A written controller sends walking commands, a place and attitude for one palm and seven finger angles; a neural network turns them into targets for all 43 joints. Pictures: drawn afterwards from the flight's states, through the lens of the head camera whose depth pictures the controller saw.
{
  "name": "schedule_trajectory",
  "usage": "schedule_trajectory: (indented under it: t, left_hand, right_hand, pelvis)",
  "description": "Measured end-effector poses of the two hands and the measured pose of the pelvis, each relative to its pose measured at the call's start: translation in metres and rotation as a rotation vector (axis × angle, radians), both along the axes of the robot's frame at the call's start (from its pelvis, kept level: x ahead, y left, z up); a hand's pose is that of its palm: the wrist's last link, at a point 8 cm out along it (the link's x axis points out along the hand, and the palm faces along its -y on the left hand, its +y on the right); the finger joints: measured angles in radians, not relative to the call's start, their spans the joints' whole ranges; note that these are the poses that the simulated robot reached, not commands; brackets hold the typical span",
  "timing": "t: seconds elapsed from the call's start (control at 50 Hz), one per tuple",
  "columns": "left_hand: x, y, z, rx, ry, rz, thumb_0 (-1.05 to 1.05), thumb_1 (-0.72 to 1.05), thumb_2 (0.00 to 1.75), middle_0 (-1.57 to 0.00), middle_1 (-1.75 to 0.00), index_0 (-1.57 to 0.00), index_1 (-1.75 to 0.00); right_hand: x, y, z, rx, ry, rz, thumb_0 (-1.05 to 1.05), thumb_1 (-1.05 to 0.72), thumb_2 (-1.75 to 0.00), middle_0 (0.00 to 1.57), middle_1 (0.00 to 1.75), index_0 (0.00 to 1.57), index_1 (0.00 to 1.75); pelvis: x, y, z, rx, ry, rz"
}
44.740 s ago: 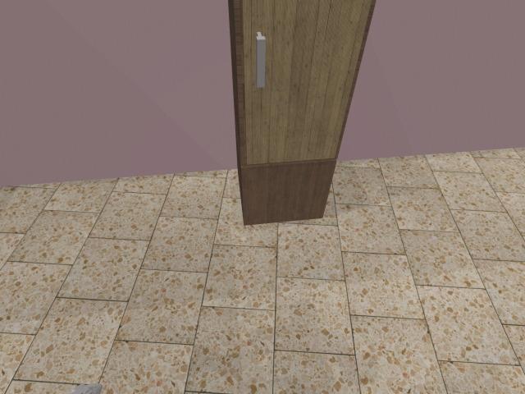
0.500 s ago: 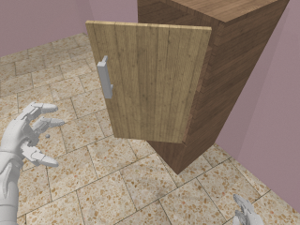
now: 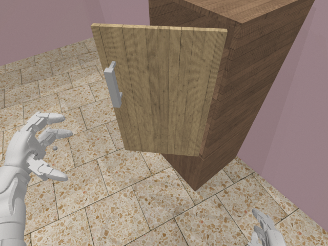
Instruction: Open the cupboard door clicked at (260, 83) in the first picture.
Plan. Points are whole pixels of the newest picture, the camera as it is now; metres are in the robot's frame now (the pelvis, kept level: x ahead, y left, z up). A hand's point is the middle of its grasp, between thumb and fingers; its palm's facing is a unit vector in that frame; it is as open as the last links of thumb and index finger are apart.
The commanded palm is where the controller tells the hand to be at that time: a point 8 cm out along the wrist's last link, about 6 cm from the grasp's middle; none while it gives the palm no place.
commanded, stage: move the hooked fingers beside the handle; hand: left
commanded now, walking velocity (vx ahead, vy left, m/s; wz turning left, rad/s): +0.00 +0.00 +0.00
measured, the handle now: (115, 84) +0.55 +0.20 +0.08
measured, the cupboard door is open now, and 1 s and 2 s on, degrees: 46 46 46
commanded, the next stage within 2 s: none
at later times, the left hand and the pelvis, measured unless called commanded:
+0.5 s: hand (64, 125) +0.37 +0.28 +0.10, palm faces +0.01 -1.00 -0.02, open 14.0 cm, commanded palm +0.35 +0.33 +0.10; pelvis +0.00 +0.00 -0.01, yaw -1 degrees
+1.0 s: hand (80, 105) +0.44 +0.27 +0.09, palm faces -0.03 -1.00 -0.01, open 14.0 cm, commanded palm +0.43 +0.32 +0.09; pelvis +0.00 +0.02 -0.01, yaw -2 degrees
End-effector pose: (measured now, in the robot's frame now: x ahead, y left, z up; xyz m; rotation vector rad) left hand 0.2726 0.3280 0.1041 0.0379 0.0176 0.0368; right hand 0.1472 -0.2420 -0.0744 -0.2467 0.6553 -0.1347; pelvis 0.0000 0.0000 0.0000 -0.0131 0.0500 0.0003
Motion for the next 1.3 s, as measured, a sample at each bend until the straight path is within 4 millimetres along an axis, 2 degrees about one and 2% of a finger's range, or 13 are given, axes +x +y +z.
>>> schedule_trajectory:
  t: [0.18, 0.28, 0.48, 0.62, 0.98, 1.3]
  left_hand:
    - [0.030, -0.004, 0.001, -0.005, 0.000, -0.019, -0.01, -0.50, 0.30, -0.30, -1.21, -0.30, -1.20]
    - [0.048, -0.002, 0.001, -0.011, 0.005, -0.021, -0.01, -0.50, 0.30, -0.30, -1.21, -0.30, -1.20]
    - [0.070, 0.010, -0.005, -0.020, 0.013, -0.023, -0.01, -0.50, 0.30, -0.30, -1.20, -0.30, -1.20]
    - [0.094, 0.009, -0.007, -0.033, 0.009, -0.052, -0.01, -0.50, 0.30, -0.30, -1.20, -0.30, -1.20]
    - [0.148, -0.002, -0.009, -0.029, 0.013, -0.070, -0.01, -0.50, 0.30, -0.30, -1.20, -0.30, -1.20]
    - [0.184, 0.000, -0.008, -0.032, 0.028, -0.067, -0.01, -0.50, 0.30, -0.30, -1.20, -0.30, -1.20]
  right_hand:
    - [-0.012, -0.010, -0.005, -0.024, 0.048, -0.023, 0.01, -0.91, -0.90, 0.20, 0.30, 0.21, 0.30]
    - [-0.028, -0.017, -0.008, -0.031, 0.090, -0.053, 0.01, -0.91, -0.90, 0.20, 0.30, 0.21, 0.30]
    - [-0.065, -0.026, -0.017, -0.056, 0.222, -0.105, 0.01, -0.91, -0.90, 0.20, 0.30, 0.21, 0.30]
    - [-0.080, -0.023, -0.021, -0.068, 0.295, -0.127, 0.01, -0.91, -0.90, 0.20, 0.30, 0.21, 0.30]
    - [-0.100, -0.002, -0.030, -0.049, 0.411, -0.160, 0.01, -0.91, -0.90, 0.20, 0.30, 0.21, 0.30]
    - [-0.140, -0.008, -0.033, -0.069, 0.576, -0.228, 0.00, -0.91, -0.90, 0.20, 0.30, 0.21, 0.30]
  pelvis:
    - [-0.003, -0.003, -0.002, 0.001, 0.017, 0.002]
    - [-0.003, -0.003, -0.003, 0.002, 0.036, -0.010]
    - [-0.002, 0.001, -0.006, -0.003, 0.070, -0.017]
    - [-0.002, 0.007, -0.008, -0.009, 0.097, -0.017]
    - [0.003, 0.023, -0.011, -0.018, 0.153, -0.026]
    - [0.006, 0.023, -0.016, -0.027, 0.201, -0.030]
